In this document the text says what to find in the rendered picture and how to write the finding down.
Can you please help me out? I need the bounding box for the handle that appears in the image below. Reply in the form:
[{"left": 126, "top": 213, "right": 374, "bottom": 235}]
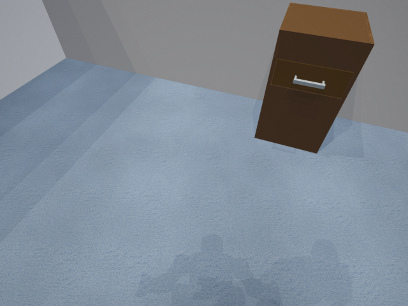
[{"left": 293, "top": 75, "right": 325, "bottom": 89}]

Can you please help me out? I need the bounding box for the drawer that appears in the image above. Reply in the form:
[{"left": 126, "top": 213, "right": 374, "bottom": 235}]
[{"left": 272, "top": 59, "right": 354, "bottom": 98}]

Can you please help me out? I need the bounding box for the cabinet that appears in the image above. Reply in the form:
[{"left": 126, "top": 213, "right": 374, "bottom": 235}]
[{"left": 255, "top": 3, "right": 375, "bottom": 154}]

